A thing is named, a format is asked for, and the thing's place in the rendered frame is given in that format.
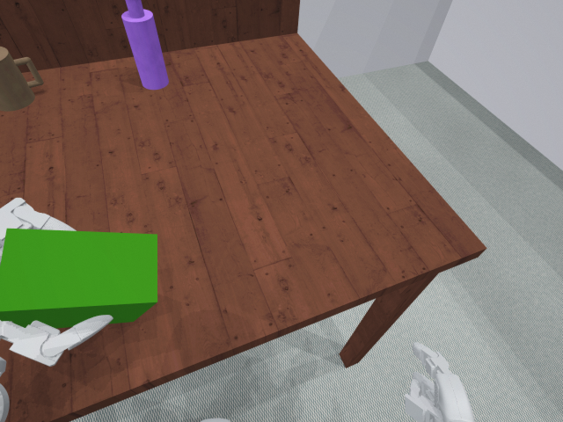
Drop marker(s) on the robot right hand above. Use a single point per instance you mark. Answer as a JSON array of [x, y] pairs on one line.
[[442, 401]]

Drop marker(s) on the robot left hand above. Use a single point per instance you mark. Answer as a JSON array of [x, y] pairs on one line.
[[39, 341]]

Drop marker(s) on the table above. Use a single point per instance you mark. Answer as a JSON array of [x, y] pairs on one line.
[[276, 199]]

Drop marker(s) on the sponge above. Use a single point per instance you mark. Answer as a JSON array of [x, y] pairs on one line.
[[63, 277]]

